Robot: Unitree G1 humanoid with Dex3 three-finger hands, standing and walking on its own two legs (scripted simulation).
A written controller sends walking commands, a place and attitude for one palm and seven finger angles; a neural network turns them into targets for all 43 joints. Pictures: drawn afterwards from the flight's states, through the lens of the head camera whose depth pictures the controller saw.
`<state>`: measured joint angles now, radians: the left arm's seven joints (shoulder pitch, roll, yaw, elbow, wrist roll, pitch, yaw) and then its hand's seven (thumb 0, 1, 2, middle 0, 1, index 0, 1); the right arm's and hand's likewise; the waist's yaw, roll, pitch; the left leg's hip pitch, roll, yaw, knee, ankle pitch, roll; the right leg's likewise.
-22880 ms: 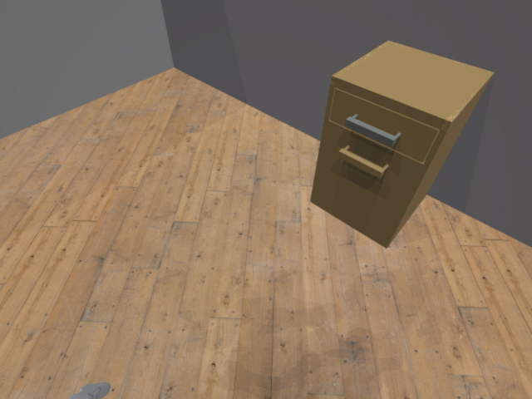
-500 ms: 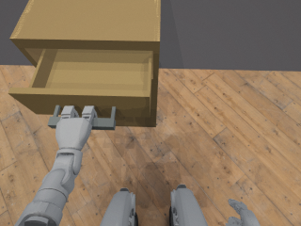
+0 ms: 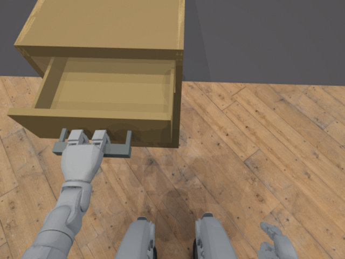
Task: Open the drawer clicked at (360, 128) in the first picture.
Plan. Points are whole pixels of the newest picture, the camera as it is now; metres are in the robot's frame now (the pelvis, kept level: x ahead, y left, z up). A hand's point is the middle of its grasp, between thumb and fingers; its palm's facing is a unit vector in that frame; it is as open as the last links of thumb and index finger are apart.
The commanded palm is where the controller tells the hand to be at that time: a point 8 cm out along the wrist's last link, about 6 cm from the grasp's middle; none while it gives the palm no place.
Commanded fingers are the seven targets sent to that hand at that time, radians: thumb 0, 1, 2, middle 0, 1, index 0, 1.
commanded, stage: pull the drawer open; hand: left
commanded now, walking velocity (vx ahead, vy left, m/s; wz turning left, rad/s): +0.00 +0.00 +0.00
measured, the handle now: (94, 141) +0.40 +0.21 -0.05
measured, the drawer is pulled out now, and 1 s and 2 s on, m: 0.18 0.21 0.25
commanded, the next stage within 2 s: none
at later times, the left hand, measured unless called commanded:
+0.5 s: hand (91, 170) +0.33 +0.22 -0.07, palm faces -0.04 -0.04 -1.00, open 6.1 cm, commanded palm +0.29 +0.22 -0.03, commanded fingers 0.00 0.90 0.90 -0.40 -1.35 -0.40 -1.35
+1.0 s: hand (90, 174) +0.31 +0.22 -0.07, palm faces -0.04 -0.04 -1.00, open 6.1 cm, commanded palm +0.27 +0.22 -0.03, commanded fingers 0.00 0.90 0.90 -0.40 -1.35 -0.40 -1.35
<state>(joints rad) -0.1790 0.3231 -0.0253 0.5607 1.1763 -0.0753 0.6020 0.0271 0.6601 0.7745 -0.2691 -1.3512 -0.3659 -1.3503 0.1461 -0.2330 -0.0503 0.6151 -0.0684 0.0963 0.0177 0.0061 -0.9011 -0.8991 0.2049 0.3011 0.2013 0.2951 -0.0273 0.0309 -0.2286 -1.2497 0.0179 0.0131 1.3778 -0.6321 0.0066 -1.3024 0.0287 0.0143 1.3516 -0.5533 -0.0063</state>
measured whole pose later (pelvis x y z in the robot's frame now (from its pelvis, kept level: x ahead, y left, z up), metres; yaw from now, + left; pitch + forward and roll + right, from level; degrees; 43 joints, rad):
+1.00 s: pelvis +0.00 +0.00 +0.00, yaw +0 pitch +29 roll +0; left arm -0.06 0.32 -0.03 0.46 1.17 -0.07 0.61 0.03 0.66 0.76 -0.27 -1.35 -0.37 -1.35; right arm 0.13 -0.23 -0.04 0.60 -0.06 0.08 0.01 0.01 -0.90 -0.90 0.21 0.30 0.20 0.30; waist -0.02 0.03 -0.23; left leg -1.24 0.02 0.02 1.38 -0.64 0.00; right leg -1.30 0.03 0.02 1.36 -0.56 -0.01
